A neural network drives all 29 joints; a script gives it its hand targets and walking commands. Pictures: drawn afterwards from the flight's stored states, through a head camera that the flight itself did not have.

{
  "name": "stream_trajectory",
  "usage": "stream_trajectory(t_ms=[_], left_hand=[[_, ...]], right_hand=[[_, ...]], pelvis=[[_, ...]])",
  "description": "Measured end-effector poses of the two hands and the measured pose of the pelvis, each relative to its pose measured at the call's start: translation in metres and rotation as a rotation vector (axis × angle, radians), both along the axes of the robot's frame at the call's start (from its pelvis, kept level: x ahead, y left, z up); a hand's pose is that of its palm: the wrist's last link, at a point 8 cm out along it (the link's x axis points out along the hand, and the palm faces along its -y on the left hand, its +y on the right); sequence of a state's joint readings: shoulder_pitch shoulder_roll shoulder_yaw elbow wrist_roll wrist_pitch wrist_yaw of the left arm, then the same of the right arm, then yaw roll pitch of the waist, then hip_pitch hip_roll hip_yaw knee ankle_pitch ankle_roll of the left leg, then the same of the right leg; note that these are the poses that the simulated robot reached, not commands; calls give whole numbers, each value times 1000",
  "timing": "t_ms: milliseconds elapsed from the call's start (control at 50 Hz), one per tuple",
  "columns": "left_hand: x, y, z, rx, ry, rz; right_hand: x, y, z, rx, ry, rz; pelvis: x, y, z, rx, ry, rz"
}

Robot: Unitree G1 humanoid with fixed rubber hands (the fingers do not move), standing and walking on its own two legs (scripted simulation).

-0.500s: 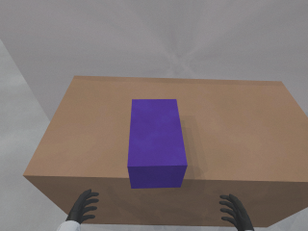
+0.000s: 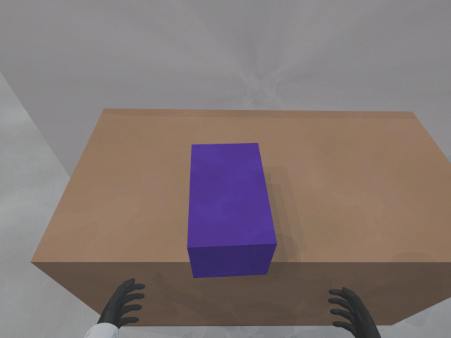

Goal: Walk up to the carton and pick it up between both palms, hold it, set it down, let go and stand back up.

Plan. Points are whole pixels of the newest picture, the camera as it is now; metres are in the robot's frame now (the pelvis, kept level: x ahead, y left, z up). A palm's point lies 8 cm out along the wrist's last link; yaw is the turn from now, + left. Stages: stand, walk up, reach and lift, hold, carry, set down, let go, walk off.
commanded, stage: let go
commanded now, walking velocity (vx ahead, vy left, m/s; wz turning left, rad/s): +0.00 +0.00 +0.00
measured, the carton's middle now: (227, 206) +0.40 +0.03 -0.06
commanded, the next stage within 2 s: stand in 0.08 s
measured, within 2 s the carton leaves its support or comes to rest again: neither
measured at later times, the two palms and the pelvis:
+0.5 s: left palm out of the picture +0.04 +0.26 -0.12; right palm out of the picture +0.08 -0.24 -0.12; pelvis -0.02 +0.00 -0.01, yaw +7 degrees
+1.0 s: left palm out of the picture -0.03 +0.26 -0.13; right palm out of the picture +0.08 -0.22 -0.13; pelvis -0.02 +0.01 -0.01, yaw +10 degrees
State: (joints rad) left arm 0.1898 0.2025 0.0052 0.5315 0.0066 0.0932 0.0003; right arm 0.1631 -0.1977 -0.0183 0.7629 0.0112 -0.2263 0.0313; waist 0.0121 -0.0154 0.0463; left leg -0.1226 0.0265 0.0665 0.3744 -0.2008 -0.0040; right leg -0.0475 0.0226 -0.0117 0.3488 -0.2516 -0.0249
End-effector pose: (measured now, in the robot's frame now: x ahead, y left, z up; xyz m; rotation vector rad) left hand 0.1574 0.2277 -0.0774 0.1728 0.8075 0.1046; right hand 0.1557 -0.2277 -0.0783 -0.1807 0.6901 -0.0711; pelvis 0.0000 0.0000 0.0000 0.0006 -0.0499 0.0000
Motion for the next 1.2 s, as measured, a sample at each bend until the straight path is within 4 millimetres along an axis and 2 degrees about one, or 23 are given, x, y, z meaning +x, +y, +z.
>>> stream_trajectory(t_ms=[140,220,280,380,460,680,820,920,1020,1200], left_hand=[[-5,-3,-1,-8,4,-6],[-17,5,-6,20,-8,24],[-39,15,-13,35,20,75],[-82,27,-30,47,115,138],[-109,32,-39,41,167,179],[-154,43,-47,37,247,248],[-177,37,-52,11,312,274],[-186,34,-56,0,343,293],[-187,31,-57,-4,358,307],[-197,10,-58,-10,436,325]], right_hand=[[-4,-3,1,-6,-8,-2],[-25,-13,-17,-54,175,-4],[-43,-20,-29,-67,276,-6],[-66,-22,-38,-78,350,-6],[-76,-19,-41,-86,382,5],[-79,4,-45,-79,392,53],[-78,11,-47,-77,406,69],[-75,12,-47,-79,404,66],[-75,8,-49,-77,414,54],[-75,-1,-58,-69,484,51]], pelvis=[[-3,-1,0,0,-9,2],[-9,-3,-4,-7,17,50],[-13,-4,-7,-13,27,63],[-16,-4,-10,-20,32,94],[-19,-2,-11,-23,33,112],[-30,6,-11,-30,42,152],[-30,11,-9,-29,54,164],[-25,12,-9,-24,53,168],[-20,9,-8,-14,50,174],[-10,0,-6,-12,60,180]])
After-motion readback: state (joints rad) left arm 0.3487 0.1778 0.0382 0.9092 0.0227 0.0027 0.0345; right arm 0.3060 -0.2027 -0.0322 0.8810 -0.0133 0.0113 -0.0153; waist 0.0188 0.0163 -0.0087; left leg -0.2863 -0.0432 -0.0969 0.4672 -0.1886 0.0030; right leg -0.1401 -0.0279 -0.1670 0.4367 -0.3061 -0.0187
